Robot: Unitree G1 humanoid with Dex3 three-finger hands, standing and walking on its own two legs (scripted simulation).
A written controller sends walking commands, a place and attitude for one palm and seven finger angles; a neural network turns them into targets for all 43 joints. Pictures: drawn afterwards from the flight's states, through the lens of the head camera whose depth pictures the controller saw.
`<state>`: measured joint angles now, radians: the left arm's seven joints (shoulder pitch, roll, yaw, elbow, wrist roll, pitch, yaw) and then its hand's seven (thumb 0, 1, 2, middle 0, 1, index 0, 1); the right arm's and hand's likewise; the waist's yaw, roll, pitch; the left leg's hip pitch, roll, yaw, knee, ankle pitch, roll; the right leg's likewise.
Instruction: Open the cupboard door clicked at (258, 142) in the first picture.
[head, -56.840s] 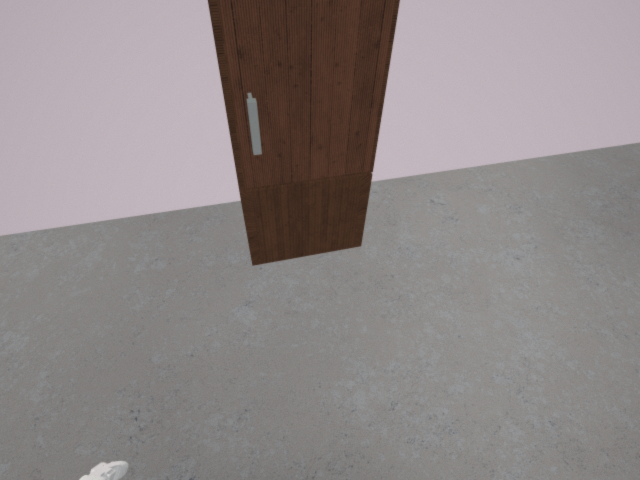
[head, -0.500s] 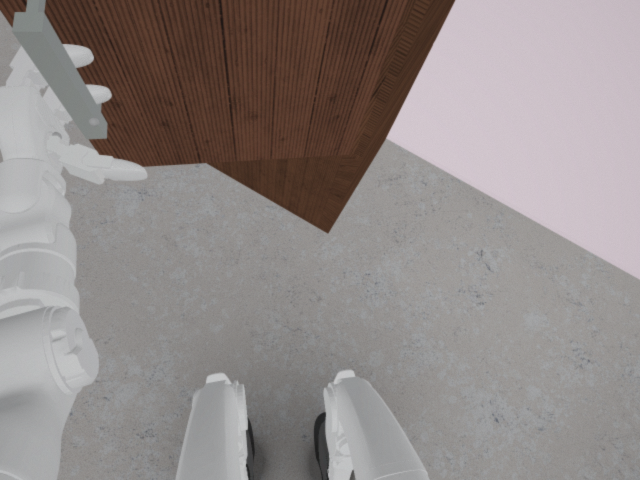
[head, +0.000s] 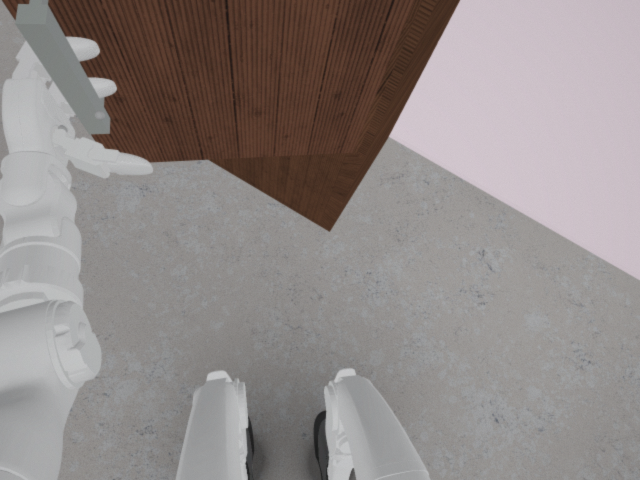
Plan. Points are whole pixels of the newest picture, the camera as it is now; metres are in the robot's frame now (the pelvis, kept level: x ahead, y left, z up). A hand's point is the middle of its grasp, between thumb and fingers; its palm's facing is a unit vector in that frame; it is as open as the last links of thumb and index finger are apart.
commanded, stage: close the thumb around the handle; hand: left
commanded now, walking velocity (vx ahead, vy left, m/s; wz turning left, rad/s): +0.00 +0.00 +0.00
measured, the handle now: (73, 65) +0.58 +0.25 +0.05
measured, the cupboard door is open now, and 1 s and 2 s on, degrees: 39 40 81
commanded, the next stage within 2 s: pull the door open along its arc in 0.70 s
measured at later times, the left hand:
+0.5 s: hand (98, 116) +0.52 +0.22 +0.04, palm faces +0.11 -0.99 -0.01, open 7.7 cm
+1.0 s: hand (100, 119) +0.52 +0.22 +0.04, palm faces +0.10 -0.99 +0.00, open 5.8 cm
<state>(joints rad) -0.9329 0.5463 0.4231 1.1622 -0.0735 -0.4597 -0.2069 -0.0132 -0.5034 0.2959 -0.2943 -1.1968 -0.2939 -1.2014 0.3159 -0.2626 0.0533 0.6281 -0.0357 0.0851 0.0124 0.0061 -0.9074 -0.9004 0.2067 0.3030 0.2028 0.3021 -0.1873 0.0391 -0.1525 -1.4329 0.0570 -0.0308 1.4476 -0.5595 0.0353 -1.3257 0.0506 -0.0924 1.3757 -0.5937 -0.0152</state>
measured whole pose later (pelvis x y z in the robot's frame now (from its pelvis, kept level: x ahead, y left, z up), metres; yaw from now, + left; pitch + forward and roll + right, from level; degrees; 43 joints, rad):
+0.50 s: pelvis +0.00 +0.00 +0.00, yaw +0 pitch +31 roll -6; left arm -0.92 0.52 0.41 1.16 -0.08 -0.48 -0.19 0.00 0.42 0.69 -0.34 -1.30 -0.34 -1.30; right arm 0.32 -0.26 0.05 0.64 -0.04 0.09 0.02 0.01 -0.91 -0.90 0.21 0.30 0.20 0.30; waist -0.18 0.04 -0.15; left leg -1.41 0.05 -0.03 1.43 -0.56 0.04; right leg -1.30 0.05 -0.09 1.36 -0.59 -0.01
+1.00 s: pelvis +0.01 +0.00 +0.01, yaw +0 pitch +31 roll -6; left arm -0.86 0.52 0.43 1.11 -0.10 -0.47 -0.20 0.01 0.71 0.78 -0.34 -1.35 -0.35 -1.35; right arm 0.32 -0.26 0.05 0.62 -0.03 0.10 0.02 0.01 -0.91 -0.90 0.21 0.30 0.20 0.30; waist -0.18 0.04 -0.16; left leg -1.40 0.06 -0.02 1.43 -0.56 0.04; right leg -1.30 0.05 -0.08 1.36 -0.59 -0.01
